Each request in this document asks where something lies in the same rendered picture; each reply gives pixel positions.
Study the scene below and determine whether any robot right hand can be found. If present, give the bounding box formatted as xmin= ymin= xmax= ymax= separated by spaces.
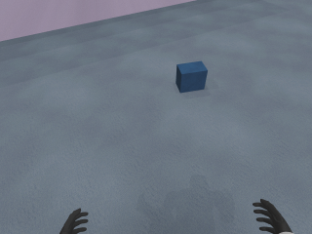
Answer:
xmin=253 ymin=199 xmax=293 ymax=234

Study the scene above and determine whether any carton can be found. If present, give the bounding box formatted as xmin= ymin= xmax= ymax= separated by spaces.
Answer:
xmin=175 ymin=61 xmax=208 ymax=93

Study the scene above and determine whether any robot left hand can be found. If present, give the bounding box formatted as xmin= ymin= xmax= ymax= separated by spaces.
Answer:
xmin=59 ymin=209 xmax=89 ymax=234

